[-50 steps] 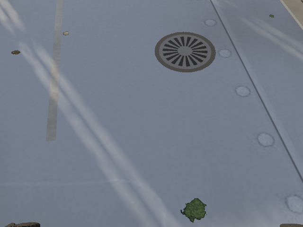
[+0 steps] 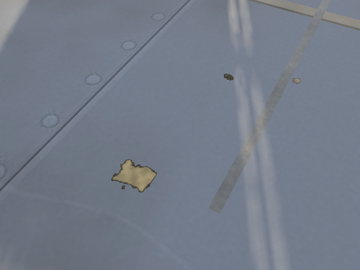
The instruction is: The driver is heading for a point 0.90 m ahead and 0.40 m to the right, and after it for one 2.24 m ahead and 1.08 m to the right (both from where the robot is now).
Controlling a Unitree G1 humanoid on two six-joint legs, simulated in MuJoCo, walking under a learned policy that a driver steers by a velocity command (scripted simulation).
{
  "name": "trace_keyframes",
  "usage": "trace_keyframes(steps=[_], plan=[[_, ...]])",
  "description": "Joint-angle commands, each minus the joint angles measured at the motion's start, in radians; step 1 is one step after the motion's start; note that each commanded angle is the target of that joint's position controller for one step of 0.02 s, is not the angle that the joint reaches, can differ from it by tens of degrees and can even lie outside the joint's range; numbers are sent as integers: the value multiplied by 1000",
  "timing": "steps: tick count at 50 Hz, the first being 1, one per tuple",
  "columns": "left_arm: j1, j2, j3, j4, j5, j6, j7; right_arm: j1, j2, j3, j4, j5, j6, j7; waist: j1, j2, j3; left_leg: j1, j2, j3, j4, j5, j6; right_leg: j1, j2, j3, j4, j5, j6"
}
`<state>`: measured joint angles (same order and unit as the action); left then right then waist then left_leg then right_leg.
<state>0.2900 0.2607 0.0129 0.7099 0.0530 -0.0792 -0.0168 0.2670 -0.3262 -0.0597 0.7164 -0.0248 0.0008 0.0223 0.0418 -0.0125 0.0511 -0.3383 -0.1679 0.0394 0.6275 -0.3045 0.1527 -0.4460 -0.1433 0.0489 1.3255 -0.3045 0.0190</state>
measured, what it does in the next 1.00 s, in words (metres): walks ahead, turning right: right foot, then left foot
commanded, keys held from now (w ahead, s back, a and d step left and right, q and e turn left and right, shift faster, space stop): w+e+shift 1.00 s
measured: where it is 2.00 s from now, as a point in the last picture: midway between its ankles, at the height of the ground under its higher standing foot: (340, 62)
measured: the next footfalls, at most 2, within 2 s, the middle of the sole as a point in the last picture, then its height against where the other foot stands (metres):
right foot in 0.32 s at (208, 252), level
left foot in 0.72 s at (180, 152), level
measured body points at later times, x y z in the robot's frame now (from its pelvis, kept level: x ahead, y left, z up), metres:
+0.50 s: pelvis +0.48 -0.02 +0.01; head +0.50 +0.00 +0.46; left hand +0.48 +0.28 -0.12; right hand +0.65 -0.27 -0.05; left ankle +0.50 +0.15 -0.61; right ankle +0.48 -0.04 -0.72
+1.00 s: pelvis +0.95 -0.07 +0.02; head +0.97 -0.08 +0.46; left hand +1.30 -0.01 -0.05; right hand +0.72 -0.28 -0.10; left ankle +0.92 +0.09 -0.72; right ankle +0.97 -0.20 -0.63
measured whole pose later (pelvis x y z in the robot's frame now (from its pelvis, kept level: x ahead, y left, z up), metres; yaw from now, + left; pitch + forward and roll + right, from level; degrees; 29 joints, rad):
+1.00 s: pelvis +0.95 -0.07 +0.02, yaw -39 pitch +2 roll +3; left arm 0.04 0.37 0.06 0.64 0.03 0.01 -0.08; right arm 0.49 -0.34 -0.06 0.87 -0.03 -0.10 -0.01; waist -0.06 -0.06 0.00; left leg 0.02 0.00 0.20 0.31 -0.35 -0.02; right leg -0.78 -0.05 -0.04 1.16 -0.13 -0.10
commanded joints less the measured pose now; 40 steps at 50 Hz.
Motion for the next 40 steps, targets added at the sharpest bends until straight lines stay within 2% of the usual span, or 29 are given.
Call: trace_keyframes(steps=[1, 4, 6, 9, 11, 13, 14, 15, 16, 17, 18, 19, 20, 21, 23, 24, 25, 27, 29, 30, 32, 33, 34, 35, 36, 37, 38, 39, 40], plan=[[72, 112, 19, -42, 16, 28, -8, 38, -88, -19, -42, 6, -57, -14, 11, 11, -21, 111, 264, -381, -420, 18, 144, -198, -43, -17, -95, -9, 1], [-113, 96, 9, -89, -11, 39, -19, 110, -92, -15, 4, 14, -93, 4, -42, 34, 93, 103, 215, -232, -519, 299, 72, -286, -33, -95, -292, 187, -14], [-187, 82, 1, -97, -30, 31, -28, 131, -82, -7, 21, 19, -110, 11, -68, 24, 103, 132, 186, -132, -538, 500, 11, -252, -1, -133, -456, 339, -40], [-243, 56, -9, -94, -52, 20, -46, 179, -97, 2, 66, 18, -132, -3, -85, 27, 79, 241, 227, -30, -606, 800, -56, -150, 81, -175, -641, 496, -103], [-198, 88, 0, -58, -57, 17, -47, 164, -126, 0, 77, 10, -136, -20, -50, 56, 23, 378, 250, 30, -559, 1121, -104, -78, 167, -198, -691, 508, -129], [-102, 140, 16, -14, -54, 27, -41, 132, -162, -11, 73, -12, -122, -49, 17, 118, -66, 497, 294, 63, -406, 1474, -145, 27, 242, -229, -685, 427, -146], [29, 177, 31, 29, -50, 34, -35, 105, -174, -17, 69, -30, -105, -63, 88, 131, -127, 512, 313, 77, -224, 1610, -161, 145, 284, -240, -666, 358, -161], [221, 215, 51, 91, -51, 41, -28, 53, -188, -24, 55, -43, -88, -73, 182, 132, -186, 471, 319, 82, 34, 1660, -169, 304, 294, -221, -669, 304, -183], [460, 249, 77, 154, -52, 44, -16, -63, -212, -33, 34, -39, -73, -79, 336, 89, -207, 318, 265, 109, 501, 1491, -172, 491, 231, -126, -778, 273, -261], [482, 245, 78, 201, -52, 57, -5, -124, -46, 13, 3, -49, -93, -55, 263, -142, -143, -98, 94, 64, 942, 208, -146, 672, 147, 0, -634, 205, -294], [283, 292, 89, 146, -27, 56, 0, 17, 36, 40, -82, 8, -109, -38, 48, -374, -249, -514, 7, -103, 1208, -218, -205, 874, -74, 642, -828, 80, -525], [208, 244, 92, 89, -31, 55, 2, 2, -37, 55, -94, -10, -133, -33, 70, -135, -253, -569, 80, -214, 1115, -110, -168, 820, -131, 835, -1051, -178, -527], [178, 187, 83, 95, -38, 53, 6, -61, -88, 51, -90, -23, -144, -20, 37, 64, -148, -513, 141, -226, 985, -15, -145, 640, -109, 763, -1107, -269, -468], [149, 151, 72, 109, -38, 49, 5, -88, -82, 55, -91, -35, -142, -18, -17, 161, -43, -433, 176, -183, 863, 11, -133, 437, -50, 648, -1134, -182, -403], [135, 159, 64, 121, -37, 21, 16, -89, -51, 73, -110, -64, -94, -11, -85, 142, 41, -343, 223, -163, 730, -20, -167, 197, 36, 506, -1152, -79, -375], [128, 170, 65, 119, -40, 7, 11, -97, -38, 81, -120, -66, -74, -10, -99, 116, 67, -299, 245, -137, 632, -31, -181, 94, 75, 442, -1168, -58, -368], [117, 191, 72, 111, -42, -3, 7, -144, -34, 88, -141, -63, -67, -6, -91, 95, 84, -258, 258, -102, 517, 6, -194, 19, 107, 392, -1193, -6, -368], [118, 197, 82, 104, -47, -10, 7, -273, -19, 101, -192, -34, -71, 4, -45, 39, 103, -165, 265, -61, 265, 168, -218, -63, 148, 330, -1223, 108, -341], [143, 203, 92, 109, -62, -11, -2, -351, 12, 110, -216, -9, -73, 6, 17, -6, 74, -72, 236, -35, 70, 362, -217, -22, 169, 306, -1209, 238, -284], [159, 216, 99, 111, -66, -11, -6, -359, 6, 107, -217, -2, -75, 4, 37, -19, 46, -44, 218, -28, 22, 416, -211, 36, 158, 315, -1193, 321, -268], [180, 232, 110, 113, -63, -6, -3, -364, -23, 95, -219, -1, -81, -3, 57, -43, 7, -36, 193, -40, -70, 405, -199, 189, 138, 331, -1115, 448, -238], [182, 237, 113, 113, -60, -3, 3, -343, -40, 87, -212, -4, -85, -8, 49, -48, -17, -4, 177, -49, -117, 370, -194, 252, 131, 342, -1056, 516, -217], [175, 254, 118, 110, -55, -2, 7, -279, -75, 70, -192, -5, -91, -17, 18, -47, -72, 75, 152, -53, -135, 293, -183, 304, 129, 344, -948, 654, -195], [150, 286, 124, 105, -48, -3, 5, -143, -117, 48, -156, -1, -97, -28, -61, -34, -166, 224, 138, -50, -138, 204, -169, 316, 146, 324, -767, 738, -172], [90, 284, 124, 89, -45, -12, 2, 64, -164, 21, -109, -8, -104, -44, -181, -27, -265, 464, 204, -93, -93, 127, -149, 194, 181, 304, -522, 661, -152], [57, 150, 89, 51, -40, -26, 6, 304, -241, -11, -71, -35, -107, -65, -253, 123, -408, 694, 452, -336, -103, -261, -128, 32, 228, 222, -180, 187, -160], [161, 50, 53, -27, -93, -23, 1, 204, -321, -30, -80, -53, -95, -57, -115, 484, -513, 800, 687, -947, -360, -493, -29, -242, 296, 105, 67, -204, -129], [102, 130, 54, 8, -63, 1, 12, 93, -222, -28, -97, -44, -84, -51, -112, 296, -351, 674, 635, -904, -387, -621, -12, -366, 188, 73, 129, -93, -141], [15, 158, 62, 8, -43, 13, 5, 38, -122, -6, -103, -36, -80, -47, -125, 156, -225, 554, 577, -681, -361, -466, -29, -377, 144, 42, 82, -9, -136]])
Keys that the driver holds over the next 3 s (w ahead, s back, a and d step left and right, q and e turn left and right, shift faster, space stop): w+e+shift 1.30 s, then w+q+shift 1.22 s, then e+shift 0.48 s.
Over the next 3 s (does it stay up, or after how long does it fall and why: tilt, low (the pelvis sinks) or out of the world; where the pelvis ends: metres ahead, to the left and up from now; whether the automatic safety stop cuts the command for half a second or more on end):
stays up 2.33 -1.13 0.00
